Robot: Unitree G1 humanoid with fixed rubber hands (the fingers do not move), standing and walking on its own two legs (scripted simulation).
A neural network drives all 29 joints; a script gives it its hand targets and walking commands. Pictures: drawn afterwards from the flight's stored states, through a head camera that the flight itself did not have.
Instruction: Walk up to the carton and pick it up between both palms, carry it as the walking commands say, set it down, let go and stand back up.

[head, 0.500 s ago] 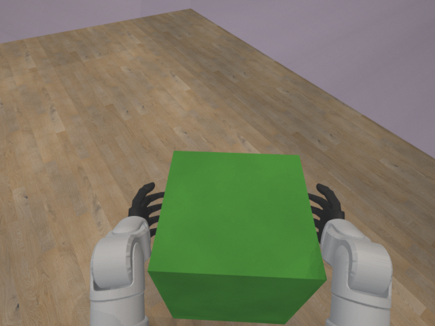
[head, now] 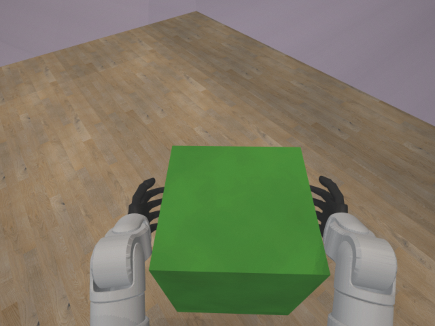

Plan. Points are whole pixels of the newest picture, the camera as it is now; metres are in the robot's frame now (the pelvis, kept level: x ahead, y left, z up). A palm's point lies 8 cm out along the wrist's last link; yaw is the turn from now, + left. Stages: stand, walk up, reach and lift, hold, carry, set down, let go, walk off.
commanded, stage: carry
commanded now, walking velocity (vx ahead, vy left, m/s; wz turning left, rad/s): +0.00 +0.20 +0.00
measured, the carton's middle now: (233, 236) +0.29 -0.01 +0.01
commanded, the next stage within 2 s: none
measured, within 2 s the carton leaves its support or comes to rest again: neither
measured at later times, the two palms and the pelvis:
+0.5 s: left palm (63, 248) +0.22 +0.26 +0.09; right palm (267, 271) +0.20 -0.06 +0.07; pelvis -0.05 +0.13 -0.01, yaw -4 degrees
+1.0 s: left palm out of the picture +0.17 +0.43 +0.07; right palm (146, 286) +0.17 +0.12 +0.10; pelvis -0.10 +0.28 -0.01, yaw -2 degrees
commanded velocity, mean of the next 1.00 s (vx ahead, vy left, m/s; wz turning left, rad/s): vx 0.00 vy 0.20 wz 0.00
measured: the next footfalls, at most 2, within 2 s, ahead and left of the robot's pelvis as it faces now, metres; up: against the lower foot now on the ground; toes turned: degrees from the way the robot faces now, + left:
left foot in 0.08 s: +0.06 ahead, +0.18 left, +0.00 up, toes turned +4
right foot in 0.40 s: +0.00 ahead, +0.04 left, +0.00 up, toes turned -13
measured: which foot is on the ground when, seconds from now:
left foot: up 0.00-0.06, down 0.08-0.42, up 0.44-0.78, down 0.80-1.00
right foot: down 0.00-0.08, up 0.10-0.38, down 0.40-0.80, up 0.82-1.00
